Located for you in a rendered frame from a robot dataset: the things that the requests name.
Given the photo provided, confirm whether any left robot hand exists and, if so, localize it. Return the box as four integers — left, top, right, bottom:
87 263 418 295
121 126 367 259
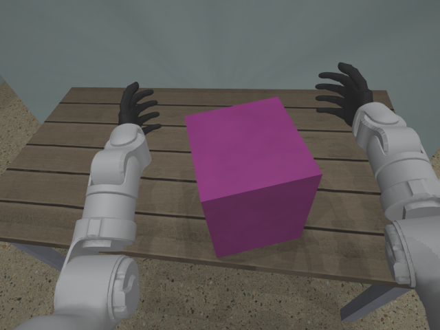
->
118 82 162 135

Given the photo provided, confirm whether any carton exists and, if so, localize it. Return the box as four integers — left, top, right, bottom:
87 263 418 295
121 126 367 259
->
184 97 322 258

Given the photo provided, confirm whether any right robot forearm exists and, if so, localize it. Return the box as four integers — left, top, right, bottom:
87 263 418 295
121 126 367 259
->
352 102 440 221

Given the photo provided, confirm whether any right robot hand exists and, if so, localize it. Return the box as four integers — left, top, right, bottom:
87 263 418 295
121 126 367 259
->
316 63 373 127

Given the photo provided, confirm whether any right robot upper arm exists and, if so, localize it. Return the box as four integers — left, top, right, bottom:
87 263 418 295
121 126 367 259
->
384 215 440 330

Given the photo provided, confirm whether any left robot forearm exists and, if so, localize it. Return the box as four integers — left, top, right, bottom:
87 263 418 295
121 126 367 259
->
54 123 152 309

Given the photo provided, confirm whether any table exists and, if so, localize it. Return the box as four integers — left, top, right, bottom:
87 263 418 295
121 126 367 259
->
0 87 414 322

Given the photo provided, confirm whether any left robot upper arm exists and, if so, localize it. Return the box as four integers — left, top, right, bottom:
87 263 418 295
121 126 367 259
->
13 254 140 330

